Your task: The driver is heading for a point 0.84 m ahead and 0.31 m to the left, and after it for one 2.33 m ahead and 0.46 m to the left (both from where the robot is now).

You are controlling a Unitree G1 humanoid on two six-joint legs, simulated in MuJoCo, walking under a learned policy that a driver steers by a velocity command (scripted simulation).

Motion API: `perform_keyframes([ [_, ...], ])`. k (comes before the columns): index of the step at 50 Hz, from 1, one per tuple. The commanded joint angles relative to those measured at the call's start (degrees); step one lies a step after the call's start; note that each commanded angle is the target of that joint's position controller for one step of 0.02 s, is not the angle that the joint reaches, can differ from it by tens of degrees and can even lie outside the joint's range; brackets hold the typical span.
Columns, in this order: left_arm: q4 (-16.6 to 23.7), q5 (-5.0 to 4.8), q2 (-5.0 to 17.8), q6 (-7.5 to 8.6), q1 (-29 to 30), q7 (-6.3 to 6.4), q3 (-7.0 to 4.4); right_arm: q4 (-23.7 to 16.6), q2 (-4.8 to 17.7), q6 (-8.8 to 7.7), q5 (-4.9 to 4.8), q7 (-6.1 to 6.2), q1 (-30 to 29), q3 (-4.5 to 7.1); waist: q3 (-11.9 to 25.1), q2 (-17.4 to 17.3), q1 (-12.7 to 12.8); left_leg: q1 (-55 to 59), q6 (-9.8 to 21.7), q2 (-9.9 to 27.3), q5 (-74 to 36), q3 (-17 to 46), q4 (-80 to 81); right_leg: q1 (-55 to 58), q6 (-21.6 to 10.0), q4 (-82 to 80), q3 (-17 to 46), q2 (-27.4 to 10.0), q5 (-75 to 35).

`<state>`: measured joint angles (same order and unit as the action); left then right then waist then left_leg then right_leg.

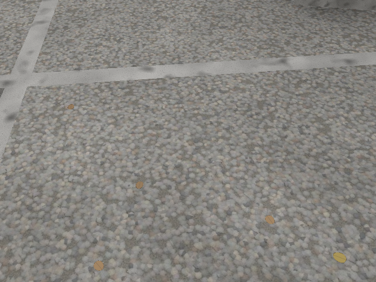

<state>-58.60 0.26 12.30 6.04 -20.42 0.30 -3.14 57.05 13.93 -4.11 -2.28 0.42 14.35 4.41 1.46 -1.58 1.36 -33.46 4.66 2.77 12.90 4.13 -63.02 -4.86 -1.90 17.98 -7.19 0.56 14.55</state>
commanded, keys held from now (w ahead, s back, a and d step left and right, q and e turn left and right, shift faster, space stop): w+q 0.86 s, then w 0.14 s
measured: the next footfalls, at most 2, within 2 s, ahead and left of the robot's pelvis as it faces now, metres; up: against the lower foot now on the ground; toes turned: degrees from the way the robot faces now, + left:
left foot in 0.30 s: +0.30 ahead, +0.18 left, +0.00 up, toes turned +14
right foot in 0.84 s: +0.65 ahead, +0.12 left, +0.00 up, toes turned +33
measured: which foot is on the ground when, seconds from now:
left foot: up 0.00-0.28, down 0.30-0.86, up 0.88-1.00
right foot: down 0.00-0.30, up 0.32-0.82, down 0.84-1.00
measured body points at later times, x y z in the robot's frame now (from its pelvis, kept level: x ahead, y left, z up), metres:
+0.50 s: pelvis +0.24 +0.11 -0.01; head +0.27 +0.13 +0.44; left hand +0.31 +0.41 -0.12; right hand +0.40 -0.13 -0.12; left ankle +0.26 +0.17 -0.75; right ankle +0.30 -0.07 -0.66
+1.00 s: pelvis +0.53 +0.16 -0.01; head +0.55 +0.18 +0.44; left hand +0.50 +0.46 -0.11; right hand +0.75 -0.02 -0.13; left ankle +0.41 +0.24 -0.66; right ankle +0.62 +0.09 -0.75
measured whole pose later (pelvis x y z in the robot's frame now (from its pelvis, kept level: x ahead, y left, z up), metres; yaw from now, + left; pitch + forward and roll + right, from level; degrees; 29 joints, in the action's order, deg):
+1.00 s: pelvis +0.53 +0.16 -0.01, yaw +34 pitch +2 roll -2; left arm -44.6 0.5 14.4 6.6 -10.7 -0.9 -3.5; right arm 44.4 16.3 -2.6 -1.3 0.5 17.2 3.7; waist -0.9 -2.1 -0.1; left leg -28.1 2.0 -0.2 21.1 4.8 -67.8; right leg -16.1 -2.0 23.7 -2.1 2.5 9.3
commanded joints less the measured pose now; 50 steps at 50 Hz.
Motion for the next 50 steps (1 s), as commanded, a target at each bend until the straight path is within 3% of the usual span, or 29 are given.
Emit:
perform_keyframes([
  [1, 1.6, 0.90, 5.9, 0.24, -1.1, 0.36, -0.62, -4.4, 0.4, 0.22, 0.31, -0.96, -3.8, 0.09, -5.7, 5.9, 0.2, -13.7, -1.0, 3.1, -6.2, 1.0, 2.0, 4.6, -6.0, -9.7, 8.1, -15.0, -16.0],
  [4, 1.9, 0.90, 8.2, 0.00, -0.7, 1.13, -0.97, -8.3, -0.6, 0.40, 0.71, -1.67, -10.4, -0.71, -7.3, 5.0, 0.9, -11.8, -2.1, 3.1, -11.8, -1.5, 12.8, 1.9, -6.1, -11.3, 3.5, -15.1, -17.0],
  [8, 1.4, -0.31, 9.5, -0.26, -2.9, 1.58, -1.52, -12.2, -0.2, 0.78, 0.85, -3.16, -17.0, -1.25, -9.0, 4.7, 2.1, -8.8, -1.1, 2.7, -13.6, -5.4, 21.1, 4.2, -5.7, -10.8, -1.3, -16.7, -17.9],
  [10, 1.3, -0.86, 10.0, -0.69, -2.9, 1.45, -1.87, -13.8, 0.5, 0.99, 0.71, -3.85, -18.4, -1.10, -9.2, 4.9, 1.5, -6.8, 0.5, 1.8, -10.5, -7.2, 23.8, 7.1, -4.9, -8.1, -3.4, -17.6, -23.9],
  [12, 2.0, -1.15, 11.6, -1.13, -1.7, 1.52, -2.43, -14.7, 2.6, 1.16, 0.80, -4.31, -16.5, -0.12, -6.1, 7.0, -1.1, 0.7, 2.8, -1.8, -5.4, -10.6, 24.4, 8.7, -3.9, -0.9, -5.5, -18.0, -43.8],
  [13, 2.5, -1.18, 12.5, -1.55, -0.8, 1.65, -2.69, -14.1, 4.5, 1.30, 0.70, -4.38, -11.7, 0.92, -2.9, 8.2, -4.1, 7.5, 4.0, -4.2, -3.1, -12.2, 24.3, 8.7, -3.3, 6.6, -6.3, -17.7, -53.2],
  [14, 3.1, -1.31, 13.1, -1.95, 0.6, 1.70, -2.77, -12.2, 7.4, 1.48, 0.59, -4.19, -3.2, 2.59, 1.8, 7.8, -8.8, 19.3, 5.9, -6.8, -4.6, -12.7, 27.4, 5.8, -2.1, 18.0, -7.1, -16.3, -56.2],
  [15, 4.2, -0.80, 12.6, -1.80, 0.5, 1.75, -2.46, -9.8, 11.8, 1.91, 0.44, -3.10, 6.1, 4.84, 6.6, 4.5, -12.9, 36.5, 8.3, -4.9, -4.5, -5.9, 29.3, -6.8, 0.4, 34.2, -7.0, -14.0, -44.4],
  [16, 7.2, 1.06, 3.6, -0.52, -4.0, 0.74, 0.00, -9.7, 17.6, 1.91, 0.28, -2.15, 6.8, 5.57, 11.3, -12.0, -6.2, 53.7, 16.9, 11.2, 4.3, 25.5, 34.5, -31.1, 3.6, 57.0, -4.2, -3.3, 11.5],
  [17, 9.2, -1.32, 5.6, 2.45, -0.5, -0.03, 0.10, -11.2, 15.9, 1.21, 1.28, -2.22, 9.1, 4.51, 20.9, -8.7, -7.8, 57.5, 21.2, 17.4, 12.4, 46.7, 46.4, -37.2, 2.8, 66.3, 10.9, 0.9, 18.9],
  [18, 11.4, -3.48, 9.0, 3.71, 6.5, -0.23, -0.96, -10.6, 12.1, 0.43, 1.96, -2.35, 7.6, 3.49, 13.0, -5.5, -8.7, 53.6, 17.2, 15.4, 8.4, 39.1, 48.3, -43.4, 1.1, 66.4, 12.6, -2.0, 13.7],
  [19, 11.9, -3.08, 9.1, 4.22, 7.9, 0.12, -0.88, -11.4, 9.9, -0.22, 1.45, -2.37, 3.4, 2.84, 7.4, -1.9, -6.4, 44.7, 15.0, 13.0, 2.6, 30.4, 47.9, -42.5, -0.1, 61.9, 12.2, -4.8, 8.1],
  [20, 11.0, -1.68, 9.4, 3.99, 7.5, 0.77, -1.35, -12.9, 8.0, -0.58, 1.47, -2.52, -2.1, 2.21, 4.4, 2.0, -3.3, 35.1, 13.1, 10.4, -3.1, 24.0, 48.1, -37.8, 0.0, 57.3, 12.3, -7.0, 4.5],
  [21, 10.8, -1.02, 10.0, 3.06, 5.8, 0.99, -2.00, -14.1, 6.5, -0.81, 1.97, -2.49, -5.2, 1.67, 3.3, 1.6, -0.7, 28.5, 12.1, 8.3, -7.3, 19.7, 49.1, -32.9, 0.1, 53.7, 12.9, -8.8, 2.7],
  [23, 11.7, -0.39, 9.2, 1.30, 5.3, 0.98, -2.33, -14.4, 6.7, -1.08, 1.86, -2.13, -5.3, 1.54, 2.0, 0.9, 0.9, 22.4, 12.3, 6.8, -10.2, 17.1, 51.1, -29.5, 1.3, 48.9, 12.5, -9.4, 1.5],
  [26, 14.4, 0.88, 8.0, 0.16, 11.5, 1.44, -2.18, -13.7, 8.8, -1.32, 1.43, -0.87, -1.2, 1.94, -0.8, 0.5, -0.4, 18.9, 12.1, 4.9, -13.1, 13.3, 52.5, -32.0, 3.7, 39.3, 11.0, -8.1, -5.9],
  [30, 17.6, 0.50, 6.9, 0.63, 20.6, 0.97, -1.71, -12.9, 9.0, -0.70, 1.20, 0.19, 3.9, 1.82, -2.2, -1.9, -3.8, 20.1, 8.7, 2.3, -10.9, 11.8, 51.3, -32.3, 4.0, 22.6, 11.0, -4.6, -19.1],
  [34, 20.3, -0.16, 6.6, 1.49, 27.5, -0.46, -1.11, -11.9, 9.0, -0.22, 0.81, 0.57, 7.6, 1.69, -2.9, -3.3, -6.3, 23.7, 7.4, 2.9, -8.7, 14.6, 48.9, -30.6, 3.3, 13.3, 10.9, -2.1, -21.8],
  [38, 22.4, -0.46, 8.1, 2.79, 29.7, -1.83, -1.16, -11.7, 9.2, 0.83, 0.81, 1.15, 9.6, 1.73, -2.2, -3.9, -6.4, 31.1, 7.3, 5.0, -12.6, 20.2, 42.2, -29.2, 2.1, 8.2, 11.5, -0.1, -15.4],
  [40, 21.7, -0.68, 9.5, 3.25, 25.1, -1.73, -1.74, -12.4, 9.6, 1.36, 0.86, 1.35, 8.2, 1.94, -0.9, -6.3, -3.7, 30.8, 6.5, 4.8, -18.9, 21.7, 38.8, -21.4, 0.6, 6.8, 10.4, 0.8, -11.1],
  [41, 20.2, -0.37, 11.2, 3.48, 18.4, -1.32, -2.60, -13.3, 8.8, 1.38, 0.91, 1.17, 6.4, 1.62, 2.7, -6.3, -0.1, 28.8, 5.0, 2.2, -24.9, 20.2, 33.2, -11.2, -1.4, 4.9, 9.9, 0.5, -12.7],
  [42, 18.9, 0.58, 14.0, 3.52, 8.5, -0.79, -3.52, -15.0, 6.7, 1.07, 1.66, 0.70, 3.9, 0.72, 10.6, -3.8, 4.9, 21.3, 2.9, -0.6, -22.5, 16.8, 19.7, 5.4, -5.3, 8.0, 15.8, -7.0, -13.6],
  [43, 17.5, 1.44, 18.7, 2.68, -0.5, -0.29, -4.90, -15.7, 2.9, 0.48, 0.60, 0.54, 11.7, -0.43, 21.3, 11.4, 4.1, 0.7, -2.2, -8.9, -0.2, 8.8, -1.0, 29.9, -14.5, 7.6, 37.8, -21.3, -6.9],
  [44, 16.6, -0.13, 14.7, 2.10, -1.0, -0.79, -3.98, -15.5, 5.6, 0.10, 0.09, 0.53, 14.3, -0.59, 22.2, 18.6, 3.0, -8.7, -2.6, -7.1, 20.6, 8.5, -9.9, 31.6, -16.1, 2.2, 52.1, -26.1, 3.7],
  [45, 17.4, -0.72, 10.1, 1.59, 2.0, -0.64, -2.80, -15.1, 10.0, 0.27, -0.21, 0.48, 10.0, 0.55, 12.4, 11.4, 3.7, -12.3, -2.9, -3.9, 16.3, 8.4, -13.8, 23.2, -13.4, 0.5, 45.4, -23.6, 8.8],
  [46, 17.7, -0.44, 8.5, 0.96, 5.2, -0.61, -2.18, -15.8, 10.1, 0.50, 0.41, 0.52, 5.6, 0.61, 5.6, 5.7, 3.1, -11.3, -3.2, -1.8, 11.5, 5.6, -13.3, 13.8, -11.4, -1.0, 37.4, -20.7, 5.9],
  [47, 17.1, -0.08, 7.7, 0.64, 7.5, -0.86, -1.74, -16.7, 8.9, 0.39, 1.21, 0.39, 2.7, 0.58, 0.4, 3.6, 1.7, -9.8, -3.1, -0.5, 8.7, 4.7, -10.0, 5.4, -10.8, -3.3, 32.1, -18.0, 0.8],
  [48, 16.8, 0.44, 6.9, 0.75, 8.6, -1.07, -1.29, -16.9, 7.7, 0.48, 1.40, 0.20, 2.3, 0.68, -1.5, 4.4, 0.0, -7.4, -2.8, 1.1, 7.1, 4.4, -7.2, 0.4, -10.1, -5.1, 28.0, -15.8, -2.8],
  [50, 15.8, 0.21, 7.0, 1.14, 8.9, -1.53, -1.35, -16.7, 5.0, 0.81, 0.95, -0.11, 3.8, 0.15, -1.8, 6.4, -1.7, -4.1, -2.7, 2.2, 6.1, 2.7, -3.0, -4.1, -10.6, -7.7, 22.9, -13.9, -7.5],
])
Velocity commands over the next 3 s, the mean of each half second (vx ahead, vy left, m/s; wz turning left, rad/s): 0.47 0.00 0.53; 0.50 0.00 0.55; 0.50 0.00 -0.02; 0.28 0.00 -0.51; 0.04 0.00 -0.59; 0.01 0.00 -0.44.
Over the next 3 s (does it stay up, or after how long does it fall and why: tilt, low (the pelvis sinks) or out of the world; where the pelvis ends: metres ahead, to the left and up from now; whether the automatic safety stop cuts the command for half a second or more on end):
stays up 0.94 0.43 0.00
